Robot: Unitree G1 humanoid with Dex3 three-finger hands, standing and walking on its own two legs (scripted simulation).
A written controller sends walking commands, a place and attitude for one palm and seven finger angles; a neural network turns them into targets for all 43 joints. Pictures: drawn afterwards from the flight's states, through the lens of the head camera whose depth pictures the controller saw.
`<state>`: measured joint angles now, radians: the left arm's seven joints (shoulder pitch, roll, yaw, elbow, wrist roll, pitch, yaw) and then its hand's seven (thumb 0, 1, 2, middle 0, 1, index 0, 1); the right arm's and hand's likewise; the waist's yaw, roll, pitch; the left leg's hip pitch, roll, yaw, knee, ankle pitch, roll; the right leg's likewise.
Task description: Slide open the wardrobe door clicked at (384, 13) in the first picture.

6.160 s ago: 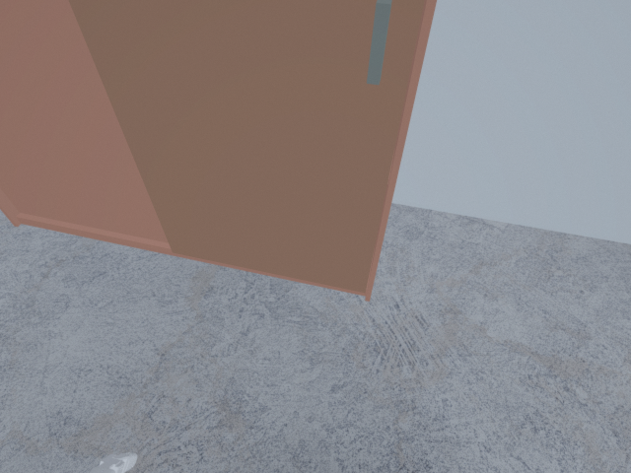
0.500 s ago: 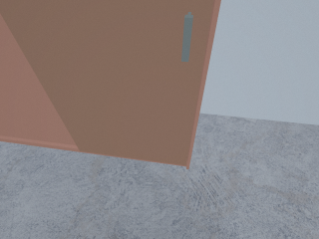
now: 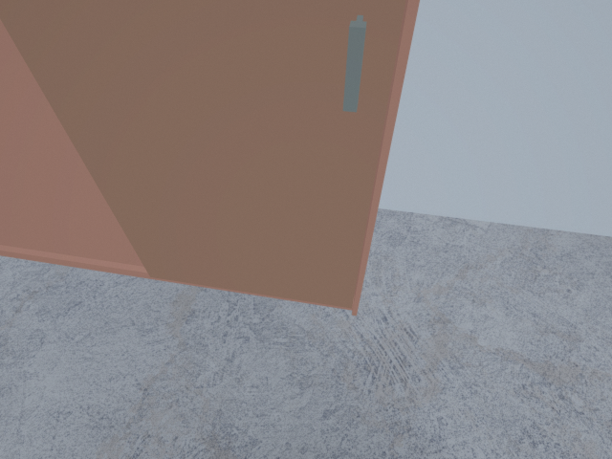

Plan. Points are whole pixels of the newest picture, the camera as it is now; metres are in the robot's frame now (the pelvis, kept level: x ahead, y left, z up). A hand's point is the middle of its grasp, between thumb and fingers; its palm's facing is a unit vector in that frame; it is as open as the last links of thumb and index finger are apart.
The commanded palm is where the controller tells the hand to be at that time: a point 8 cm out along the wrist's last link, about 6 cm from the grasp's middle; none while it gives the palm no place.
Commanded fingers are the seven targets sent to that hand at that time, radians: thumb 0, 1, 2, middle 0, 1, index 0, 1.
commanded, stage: look again from close up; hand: right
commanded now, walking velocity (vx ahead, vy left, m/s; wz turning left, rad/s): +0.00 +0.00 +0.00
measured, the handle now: (355, 64) +0.71 -0.04 +0.18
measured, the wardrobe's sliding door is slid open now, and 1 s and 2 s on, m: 0.00 0.00 0.00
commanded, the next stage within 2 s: shuffle to correct the standing spot in 0.98 s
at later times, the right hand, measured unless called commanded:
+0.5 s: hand out of the picture -0.01 -0.13 -0.18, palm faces +0.02 +0.99 -0.15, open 7.4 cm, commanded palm none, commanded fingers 0.00 -0.90 -0.90 0.20 0.30 0.20 0.30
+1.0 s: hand out of the picture +0.01 -0.13 -0.18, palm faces +0.02 +0.98 -0.17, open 7.4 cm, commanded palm none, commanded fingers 0.00 -0.90 -0.90 0.20 0.30 0.20 0.30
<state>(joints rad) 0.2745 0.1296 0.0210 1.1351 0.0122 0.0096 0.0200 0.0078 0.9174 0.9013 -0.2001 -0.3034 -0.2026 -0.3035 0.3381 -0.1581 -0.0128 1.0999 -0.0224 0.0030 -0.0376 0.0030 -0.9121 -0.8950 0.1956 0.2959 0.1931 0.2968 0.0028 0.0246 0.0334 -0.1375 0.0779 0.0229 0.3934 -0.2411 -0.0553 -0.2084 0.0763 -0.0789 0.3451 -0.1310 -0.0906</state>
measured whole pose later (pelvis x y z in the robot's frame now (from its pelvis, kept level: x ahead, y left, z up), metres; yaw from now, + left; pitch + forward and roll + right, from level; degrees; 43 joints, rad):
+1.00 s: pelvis +0.02 +0.03 +0.00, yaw +0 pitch -1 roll +0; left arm 0.27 0.14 0.00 1.15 0.01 -0.01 0.03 0.00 0.91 0.90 -0.20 -0.30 -0.20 -0.30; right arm 0.31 -0.14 0.00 1.10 -0.01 -0.02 -0.04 0.00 -0.91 -0.89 0.20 0.30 0.19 0.30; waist 0.01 0.01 0.04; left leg -0.11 0.03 0.03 0.39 -0.27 -0.02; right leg -0.21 0.03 -0.06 0.41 -0.19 -0.05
